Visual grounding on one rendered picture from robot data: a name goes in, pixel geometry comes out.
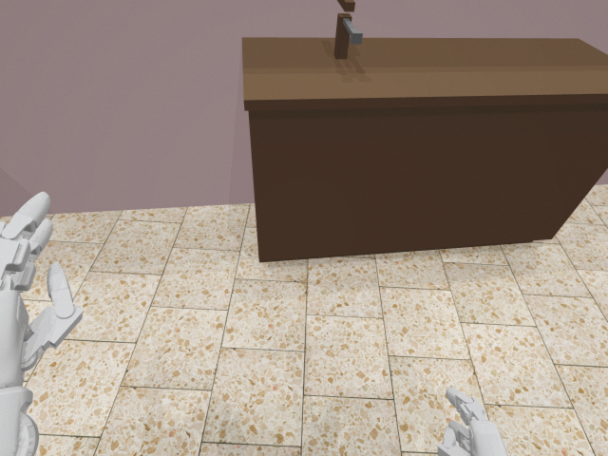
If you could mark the counter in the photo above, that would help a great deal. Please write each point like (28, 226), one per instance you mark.
(414, 144)

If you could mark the robot right hand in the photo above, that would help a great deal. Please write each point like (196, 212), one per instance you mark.
(482, 438)

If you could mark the robot left hand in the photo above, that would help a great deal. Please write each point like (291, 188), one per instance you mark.
(21, 242)

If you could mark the tap lever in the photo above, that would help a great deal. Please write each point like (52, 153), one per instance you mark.
(356, 35)

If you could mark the left robot forearm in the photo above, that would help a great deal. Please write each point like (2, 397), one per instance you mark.
(19, 435)

